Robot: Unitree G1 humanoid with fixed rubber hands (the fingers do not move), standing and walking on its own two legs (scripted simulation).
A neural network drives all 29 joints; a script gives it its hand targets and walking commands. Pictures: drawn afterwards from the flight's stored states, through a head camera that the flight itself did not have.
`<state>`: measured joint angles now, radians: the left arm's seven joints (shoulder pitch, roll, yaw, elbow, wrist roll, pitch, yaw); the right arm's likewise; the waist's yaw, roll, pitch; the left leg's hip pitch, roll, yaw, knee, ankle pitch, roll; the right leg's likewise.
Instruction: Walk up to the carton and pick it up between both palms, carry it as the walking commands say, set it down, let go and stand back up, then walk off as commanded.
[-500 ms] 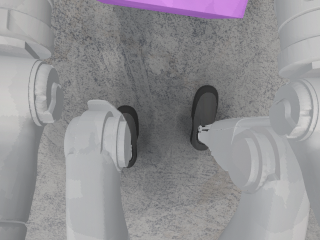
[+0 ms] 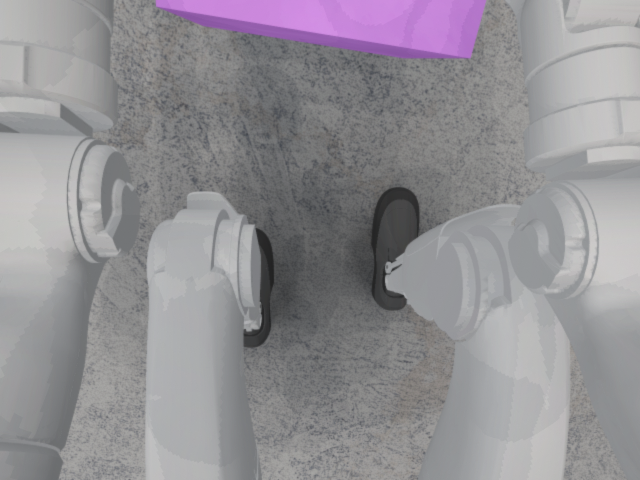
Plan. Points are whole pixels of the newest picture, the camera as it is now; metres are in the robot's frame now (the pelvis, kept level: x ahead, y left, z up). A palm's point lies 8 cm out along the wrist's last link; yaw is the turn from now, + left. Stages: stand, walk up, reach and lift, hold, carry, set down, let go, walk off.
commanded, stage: reach and lift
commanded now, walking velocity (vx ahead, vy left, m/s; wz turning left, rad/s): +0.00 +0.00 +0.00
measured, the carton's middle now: out of the picture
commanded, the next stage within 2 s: none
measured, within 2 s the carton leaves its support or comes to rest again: neither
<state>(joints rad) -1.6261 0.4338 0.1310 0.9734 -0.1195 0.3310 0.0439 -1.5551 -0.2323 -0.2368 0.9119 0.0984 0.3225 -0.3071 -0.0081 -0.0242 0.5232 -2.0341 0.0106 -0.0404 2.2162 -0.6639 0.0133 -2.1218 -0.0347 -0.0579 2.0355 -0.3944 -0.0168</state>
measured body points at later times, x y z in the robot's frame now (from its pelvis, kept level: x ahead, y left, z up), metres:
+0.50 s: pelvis -0.01 -0.01 +0.03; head +0.34 +0.01 +0.31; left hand +0.58 +0.19 -0.05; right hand +0.56 -0.14 -0.07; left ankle +0.10 +0.12 -0.36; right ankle +0.18 -0.12 -0.36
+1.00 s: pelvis -0.02 -0.01 +0.08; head +0.30 +0.00 +0.38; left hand +0.56 +0.18 +0.01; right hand +0.53 -0.14 +0.00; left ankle +0.10 +0.12 -0.36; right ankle +0.18 -0.12 -0.36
